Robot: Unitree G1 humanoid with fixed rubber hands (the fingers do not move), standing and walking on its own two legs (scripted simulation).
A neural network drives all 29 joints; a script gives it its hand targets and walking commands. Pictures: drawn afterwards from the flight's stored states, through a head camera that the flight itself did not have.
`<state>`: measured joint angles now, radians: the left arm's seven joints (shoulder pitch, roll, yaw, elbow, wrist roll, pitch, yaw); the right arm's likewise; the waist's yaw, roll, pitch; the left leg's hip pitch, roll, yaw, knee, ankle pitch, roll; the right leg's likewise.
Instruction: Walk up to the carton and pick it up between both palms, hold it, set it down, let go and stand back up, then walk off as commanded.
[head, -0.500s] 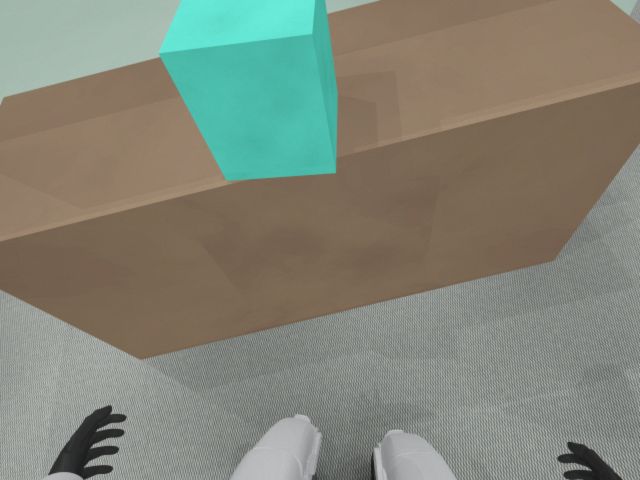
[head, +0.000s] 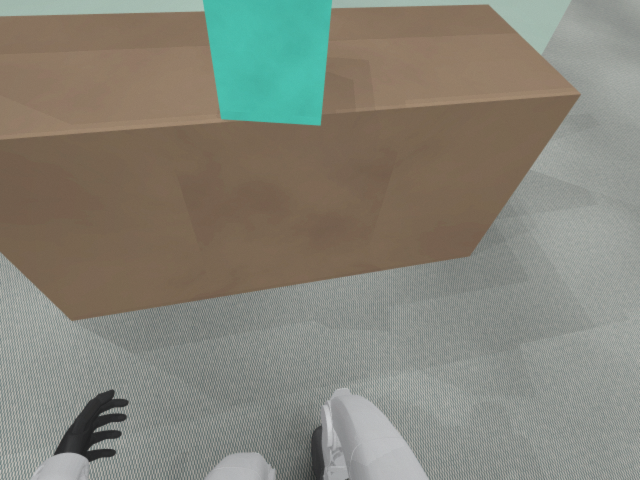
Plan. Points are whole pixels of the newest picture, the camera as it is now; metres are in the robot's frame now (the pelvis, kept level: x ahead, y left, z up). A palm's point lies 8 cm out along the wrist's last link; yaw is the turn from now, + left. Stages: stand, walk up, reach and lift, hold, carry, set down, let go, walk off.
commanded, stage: walk off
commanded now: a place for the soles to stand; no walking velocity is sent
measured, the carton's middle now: (273, 34) +0.85 +0.06 +0.09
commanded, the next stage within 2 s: stand in 2.00 s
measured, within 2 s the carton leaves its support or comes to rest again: neither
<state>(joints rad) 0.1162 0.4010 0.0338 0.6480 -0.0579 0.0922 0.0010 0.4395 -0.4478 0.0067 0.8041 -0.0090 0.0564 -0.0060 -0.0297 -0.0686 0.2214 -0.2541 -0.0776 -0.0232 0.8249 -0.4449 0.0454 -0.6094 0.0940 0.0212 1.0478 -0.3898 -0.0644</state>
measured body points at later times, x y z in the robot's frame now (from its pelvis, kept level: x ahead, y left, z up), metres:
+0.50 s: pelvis -0.15 -0.03 +0.01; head -0.11 -0.07 +0.45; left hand -0.04 +0.29 -0.05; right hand -0.03 -0.34 -0.12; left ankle -0.10 +0.11 -0.65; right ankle -0.12 -0.12 -0.70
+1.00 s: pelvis -0.34 +0.01 -0.01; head -0.30 +0.06 +0.43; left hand -0.19 +0.31 -0.13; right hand -0.26 -0.31 -0.08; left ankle -0.26 +0.10 -0.70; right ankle -0.26 -0.12 -0.62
